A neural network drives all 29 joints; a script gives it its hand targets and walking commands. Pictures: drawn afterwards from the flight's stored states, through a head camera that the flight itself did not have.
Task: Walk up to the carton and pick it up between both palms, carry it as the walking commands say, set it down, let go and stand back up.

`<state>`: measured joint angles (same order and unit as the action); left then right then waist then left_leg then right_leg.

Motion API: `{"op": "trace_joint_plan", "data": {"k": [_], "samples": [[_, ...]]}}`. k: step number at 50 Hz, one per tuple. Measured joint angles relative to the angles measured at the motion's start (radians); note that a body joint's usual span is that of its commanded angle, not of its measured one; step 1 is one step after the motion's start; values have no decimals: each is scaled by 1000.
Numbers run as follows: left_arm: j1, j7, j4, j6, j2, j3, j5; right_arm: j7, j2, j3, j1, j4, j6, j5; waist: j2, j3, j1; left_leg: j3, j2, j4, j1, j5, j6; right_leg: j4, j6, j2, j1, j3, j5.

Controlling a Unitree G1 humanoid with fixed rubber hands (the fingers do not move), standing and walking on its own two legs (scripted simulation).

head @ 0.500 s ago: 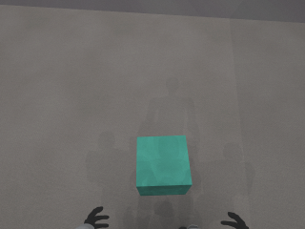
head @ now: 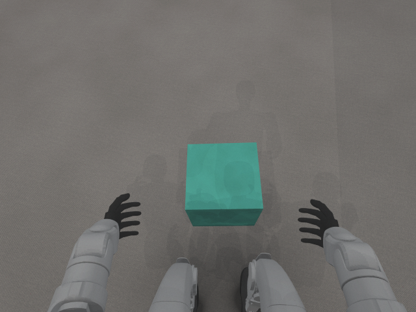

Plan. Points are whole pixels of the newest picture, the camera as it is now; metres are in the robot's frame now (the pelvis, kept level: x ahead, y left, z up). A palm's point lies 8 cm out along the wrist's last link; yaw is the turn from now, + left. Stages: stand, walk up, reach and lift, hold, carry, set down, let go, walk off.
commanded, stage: reach and lift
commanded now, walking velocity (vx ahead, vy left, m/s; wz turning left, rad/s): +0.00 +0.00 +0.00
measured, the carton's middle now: (222, 187) +0.55 +0.01 -0.56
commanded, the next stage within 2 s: none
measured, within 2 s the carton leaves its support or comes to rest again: neither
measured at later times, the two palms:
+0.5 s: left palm (134, 168) +0.43 +0.23 -0.11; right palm (309, 167) +0.44 -0.20 -0.12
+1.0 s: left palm (139, 144) +0.52 +0.24 -0.16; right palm (302, 132) +0.55 -0.20 -0.14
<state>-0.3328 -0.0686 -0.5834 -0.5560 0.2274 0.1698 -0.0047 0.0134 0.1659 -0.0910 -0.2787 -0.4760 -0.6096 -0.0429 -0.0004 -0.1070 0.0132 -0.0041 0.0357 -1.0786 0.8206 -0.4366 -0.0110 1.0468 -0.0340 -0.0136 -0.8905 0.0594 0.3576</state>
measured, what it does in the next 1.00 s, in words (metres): stands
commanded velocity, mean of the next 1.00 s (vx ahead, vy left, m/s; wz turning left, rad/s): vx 0.00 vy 0.00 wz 0.00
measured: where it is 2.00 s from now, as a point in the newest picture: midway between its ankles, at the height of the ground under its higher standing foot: outside the picture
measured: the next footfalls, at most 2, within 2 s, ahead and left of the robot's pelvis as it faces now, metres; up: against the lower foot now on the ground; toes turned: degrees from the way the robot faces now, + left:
none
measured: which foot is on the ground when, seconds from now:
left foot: down 0.00-1.00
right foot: down 0.00-1.00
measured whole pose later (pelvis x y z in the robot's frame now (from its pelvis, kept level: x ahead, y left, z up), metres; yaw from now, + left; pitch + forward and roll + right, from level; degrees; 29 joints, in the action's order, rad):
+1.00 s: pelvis +0.01 +0.02 -0.04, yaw +1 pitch +45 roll +1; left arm -1.16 0.03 -0.83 -0.16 0.32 0.30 -0.03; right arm -0.07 0.41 -0.31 -1.24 -0.92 -0.15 -0.03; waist 0.01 -0.04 0.01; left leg -0.01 0.01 -1.12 1.55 -0.35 -0.01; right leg 1.05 -0.02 -0.03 -1.60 0.04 0.24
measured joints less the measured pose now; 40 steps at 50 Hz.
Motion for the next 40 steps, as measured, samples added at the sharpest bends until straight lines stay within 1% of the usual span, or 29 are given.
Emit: {"op": "trace_joint_plan", "data": {"k": [3,7,12,14,17,19,24,26,30,34,37,40], "samples": [[-107,-5,-60,-2,30,4,-7,16,5,0,-114,-53,-7,-2,19,-23,0,-3,-1,-18,17,4,-5,18,-3,-2,-21,-4,-33],[-233,-2,-154,10,40,3,-15,21,10,-35,-246,-165,8,-4,25,-36,1,7,-3,-23,62,18,-10,21,-9,-3,-61,4,-34],[-351,15,-195,63,40,11,-28,22,20,-89,-388,-260,77,10,19,-21,-1,9,-4,-35,174,37,-22,27,-16,-3,-169,5,-60],[-385,25,-201,82,39,16,-30,19,26,-102,-427,-277,101,19,17,-2,3,2,-3,-39,225,41,-24,32,-17,-1,-224,-2,-67],[-439,39,-243,102,46,13,-52,18,42,-96,-486,-312,122,25,12,19,6,-8,-3,-50,290,40,-21,46,-15,-1,-295,-12,-68],[-459,48,-242,113,49,14,-66,18,51,-87,-513,-314,135,26,8,30,6,-11,-2,-55,329,38,-20,50,-16,0,-334,-16,-67],[-499,56,-271,190,54,51,-83,29,68,-78,-555,-309,195,27,5,100,8,-13,-1,-57,430,33,-18,49,-12,1,-435,-18,-66],[-502,60,-261,223,57,64,-85,27,75,-83,-563,-305,227,22,10,132,9,-14,-3,-49,461,34,-18,42,-11,0,-466,-19,-66],[-510,60,-284,290,72,72,-91,14,95,-91,-586,-339,290,14,11,184,6,-7,-10,-23,503,43,-17,15,-8,-7,-502,-13,-70],[-552,63,-316,346,92,64,-101,-11,125,-118,-657,-421,357,8,13,199,7,-3,-17,-6,543,54,-13,-4,-4,-13,-537,-10,-79],[-620,71,-345,369,105,59,-107,-32,156,-149,-736,-490,396,13,18,196,7,-2,-22,-8,587,61,-11,-5,-2,-17,-578,-9,-86],[-704,78,-350,382,110,64,-94,-51,190,-179,-820,-522,422,13,20,179,5,0,-24,-16,640,69,-8,-3,0,-20,-626,-8,-96]]}}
